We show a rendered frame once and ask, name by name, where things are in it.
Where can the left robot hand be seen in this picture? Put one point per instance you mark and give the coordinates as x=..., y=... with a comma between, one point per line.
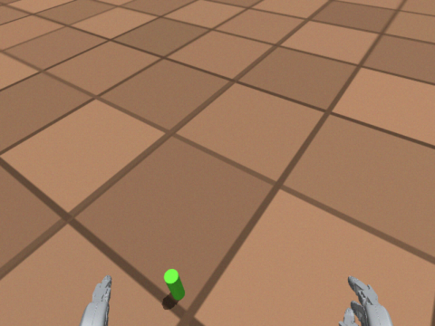
x=96, y=312

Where can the right robot hand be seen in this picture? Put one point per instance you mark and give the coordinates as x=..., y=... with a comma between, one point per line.
x=369, y=312

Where can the can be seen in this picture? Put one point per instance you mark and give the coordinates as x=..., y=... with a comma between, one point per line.
x=174, y=284

